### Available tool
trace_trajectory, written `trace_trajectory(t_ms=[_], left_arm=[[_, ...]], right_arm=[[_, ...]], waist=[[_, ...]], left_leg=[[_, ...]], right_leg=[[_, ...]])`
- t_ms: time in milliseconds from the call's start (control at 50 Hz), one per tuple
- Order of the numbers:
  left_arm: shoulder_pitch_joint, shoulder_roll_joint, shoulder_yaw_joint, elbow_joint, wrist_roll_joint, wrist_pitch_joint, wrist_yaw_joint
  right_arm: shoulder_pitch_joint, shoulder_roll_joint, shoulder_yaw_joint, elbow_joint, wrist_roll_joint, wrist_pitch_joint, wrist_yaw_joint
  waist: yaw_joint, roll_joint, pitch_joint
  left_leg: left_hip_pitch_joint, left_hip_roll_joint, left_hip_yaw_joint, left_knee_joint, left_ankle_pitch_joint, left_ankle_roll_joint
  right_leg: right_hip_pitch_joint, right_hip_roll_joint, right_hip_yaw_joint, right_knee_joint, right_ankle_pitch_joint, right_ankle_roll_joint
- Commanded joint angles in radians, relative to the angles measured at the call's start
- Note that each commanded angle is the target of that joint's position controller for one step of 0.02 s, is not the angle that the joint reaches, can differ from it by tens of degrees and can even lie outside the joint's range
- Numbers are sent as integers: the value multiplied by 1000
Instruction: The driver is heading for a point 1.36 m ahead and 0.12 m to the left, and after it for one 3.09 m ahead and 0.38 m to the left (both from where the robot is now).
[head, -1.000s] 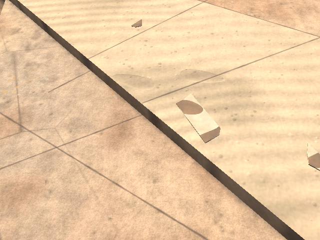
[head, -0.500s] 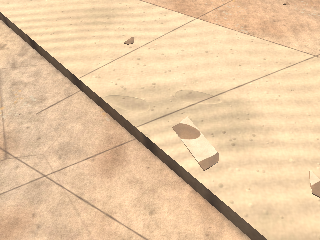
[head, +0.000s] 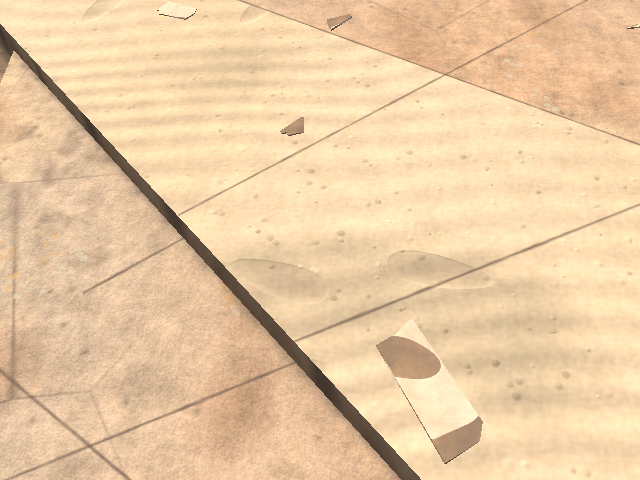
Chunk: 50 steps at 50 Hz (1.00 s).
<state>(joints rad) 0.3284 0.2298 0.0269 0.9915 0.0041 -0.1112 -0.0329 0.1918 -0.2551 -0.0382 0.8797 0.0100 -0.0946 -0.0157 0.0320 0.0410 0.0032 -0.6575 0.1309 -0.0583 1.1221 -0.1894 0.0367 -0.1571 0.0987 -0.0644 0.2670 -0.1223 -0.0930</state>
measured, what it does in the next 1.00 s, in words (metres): walks ahead: left foot, then right foot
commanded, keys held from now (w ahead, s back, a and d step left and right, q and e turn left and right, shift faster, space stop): w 0.96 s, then no key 0.04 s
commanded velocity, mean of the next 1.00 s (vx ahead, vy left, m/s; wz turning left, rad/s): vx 0.50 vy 0.00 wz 0.00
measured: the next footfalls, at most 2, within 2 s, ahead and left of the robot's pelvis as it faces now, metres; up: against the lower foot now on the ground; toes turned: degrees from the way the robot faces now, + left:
left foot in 0.30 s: +0.34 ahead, +0.17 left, +0.00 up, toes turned +2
right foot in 0.66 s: +0.49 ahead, -0.02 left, +0.00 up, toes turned -3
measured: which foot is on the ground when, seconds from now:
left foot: up 0.00-0.28, down 0.30-0.86, up 0.88-1.00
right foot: down 0.00-0.32, up 0.34-0.64, down 0.66-1.00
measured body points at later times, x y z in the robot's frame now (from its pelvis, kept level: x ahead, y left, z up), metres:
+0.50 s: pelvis +0.27 +0.09 +0.00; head +0.30 +0.11 +0.45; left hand +0.33 +0.35 -0.15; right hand +0.32 -0.17 -0.13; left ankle +0.30 +0.17 -0.74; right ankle +0.25 -0.05 -0.66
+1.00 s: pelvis +0.52 +0.04 -0.01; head +0.54 +0.02 +0.44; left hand +0.58 +0.29 -0.14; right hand +0.52 -0.20 -0.17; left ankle +0.43 +0.17 -0.61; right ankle +0.45 -0.02 -0.74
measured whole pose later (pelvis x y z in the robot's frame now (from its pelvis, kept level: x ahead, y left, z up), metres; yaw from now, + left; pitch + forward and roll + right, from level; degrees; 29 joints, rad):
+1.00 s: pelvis +0.52 +0.04 -0.01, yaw +0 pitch +1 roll +1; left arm 0.29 0.19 0.03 0.95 0.02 -0.08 0.00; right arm 0.36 -0.21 -0.06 0.99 -0.02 -0.04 -0.01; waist -0.02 0.04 0.01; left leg -0.48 0.01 0.01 1.36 -0.41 0.06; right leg -0.13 0.04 -0.07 0.48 -0.37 -0.08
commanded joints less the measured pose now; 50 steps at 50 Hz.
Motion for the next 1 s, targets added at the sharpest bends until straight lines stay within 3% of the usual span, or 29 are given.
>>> trace_trajectory(t_ms=[20,100,200,260,280,300,320,340,360,380,400,420,440,480,580,660,720,780,800,820,840,860,880,900,920,940,960,980,1000], left_arm=[[-35,137,24,-53,-3,-15,21],[47,158,27,-33,-18,-2,33],[109,168,33,1,-25,17,37],[75,189,42,-3,-26,30,41],[53,184,39,-9,-22,35,40],[44,153,26,-24,-9,37,40],[127,59,-5,-50,4,24,36],[176,28,-17,-28,-14,-3,28],[128,154,24,-30,28,6,32],[66,120,21,-43,29,6,28],[41,97,17,-49,27,13,24],[40,91,18,-53,39,30,20],[63,78,15,-42,45,47,13],[53,68,14,-49,40,61,5],[-115,57,8,-102,38,68,4],[-227,31,-2,-143,35,68,8],[-323,20,-7,-201,44,63,11],[-367,-1,-15,-239,26,50,14],[-302,-13,-18,-226,13,47,20],[-195,2,-9,-195,2,41,33],[-22,22,4,-139,3,31,46],[179,100,32,-69,26,25,61],[181,207,49,-62,50,26,62],[244,242,61,-49,22,29,48],[230,199,58,-39,16,36,39],[146,110,40,-52,16,37,34],[72,34,20,-55,18,36,32],[77,5,7,-39,19,35,38],[116,3,3,-13,15,31,42]], right_arm=[[23,-43,-12,-47,-11,3,-6],[-132,-24,-5,-90,-2,-6,5],[-250,-37,-2,-144,13,-15,35],[-183,-73,-17,-145,11,-28,47],[-73,-104,-35,-113,9,-30,45],[117,-165,-63,-60,7,-31,37],[274,-278,-89,-32,-17,-27,32],[310,-243,-80,-15,-13,-21,39],[273,-171,-61,-4,-69,-5,36],[176,-121,-47,-20,-64,-6,39],[120,-80,-35,-24,-53,-7,41],[94,-59,-26,-21,-41,-8,40],[92,-57,-23,-14,-37,-10,40],[118,-70,-26,3,-30,-19,38],[221,-60,-20,58,-27,-16,31],[307,-54,-14,91,-39,-7,23],[412,-54,-13,136,-46,7,7],[445,-56,-14,165,-62,17,-14],[397,-51,-10,160,-69,22,-16],[366,-77,-17,160,-66,29,-16],[316,-108,-30,154,-37,34,-14],[250,-94,-27,119,-9,26,-6],[251,40,4,72,-21,14,0],[286,27,-10,75,-29,10,-4],[303,16,-18,85,-18,17,-6],[235,5,-21,74,-28,25,0],[172,-15,-32,58,-36,37,8],[131,-4,-33,40,-37,50,14],[109,22,-27,17,-40,61,20]], waist=[[-42,-70,53],[16,-74,54],[47,-97,79],[-14,-122,39],[-75,-118,-27],[-150,-86,-151],[-152,125,-318],[-139,268,-414],[-110,84,-236],[-77,30,-130],[-47,13,-65],[-19,39,-39],[-4,59,-42],[9,62,-41],[-26,30,39],[-60,34,72],[-92,-8,97],[-100,29,86],[-53,51,53],[-5,65,-4],[77,67,-72],[149,34,-171],[63,-195,-158],[48,-158,-100],[42,-176,-110],[34,-173,-14],[6,-148,63],[-15,-142,104],[-26,-128,102]], left_leg=[[-36,39,-1,-136,149,-30],[-13,-7,37,-408,291,-35],[-14,-35,41,-557,213,-12],[124,-73,68,-617,104,34],[279,-108,95,-642,102,58],[549,-76,56,-624,136,100],[958,178,-310,-633,136,224],[1088,282,-666,-792,33,313],[901,248,-493,-795,118,230],[749,199,-357,-809,177,199],[627,154,-259,-850,227,164],[541,116,-195,-881,251,139],[492,95,-151,-901,280,135],[478,76,-101,-928,328,153],[525,68,-60,-998,213,183],[626,94,-76,-990,197,201],[870,141,-119,-932,318,207],[970,142,-109,-844,506,187],[915,103,-53,-767,747,162],[870,75,-25,-635,995,149],[785,49,13,-456,1026,128],[522,11,27,-237,719,88],[151,-100,84,17,-291,57],[-9,-142,22,138,-303,52],[-49,-142,3,227,-279,39],[-126,-119,46,293,-256,26],[-161,-98,64,332,-218,20],[-191,-101,95,385,-215,13],[-209,-108,108,430,-220,14]], right_leg=[[-87,-288,210,-186,99,-167],[4,-272,163,-167,114,-124],[160,-333,173,-97,101,-105],[200,-354,174,12,268,-76],[184,-315,138,144,434,-56],[73,-257,93,376,456,-25],[-293,-125,21,774,111,41],[-518,-32,123,997,-430,58],[-542,-94,112,1043,-365,24],[-518,-133,111,1019,-271,18],[-478,-171,105,951,-220,17],[-421,-188,101,907,-198,24],[-371,-185,82,904,-179,30],[-363,-182,66,881,-138,37],[-486,-211,38,718,-16,62],[-565,-203,7,674,-42,56],[-746,-197,16,688,-200,38],[-718,-159,12,564,-311,13],[-544,-110,-3,458,-350,-6],[-349,-52,-20,343,-337,-21],[-96,-61,-9,131,-118,-33],[271,-165,90,52,13,-54],[508,-456,375,123,455,-51],[494,-509,475,197,1027,-87],[477,-513,419,191,992,-183],[379,-458,382,126,695,-208],[282,-384,323,75,508,-168],[234,-345,268,64,583,-137],[212,-330,225,61,676,-115]])
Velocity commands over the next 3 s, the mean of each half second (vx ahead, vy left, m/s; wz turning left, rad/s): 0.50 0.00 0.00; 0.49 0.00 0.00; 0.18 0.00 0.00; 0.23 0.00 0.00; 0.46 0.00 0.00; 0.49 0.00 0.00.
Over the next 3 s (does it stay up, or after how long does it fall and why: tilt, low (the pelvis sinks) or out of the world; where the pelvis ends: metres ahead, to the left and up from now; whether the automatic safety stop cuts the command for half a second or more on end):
stays up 1.35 0.03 0.09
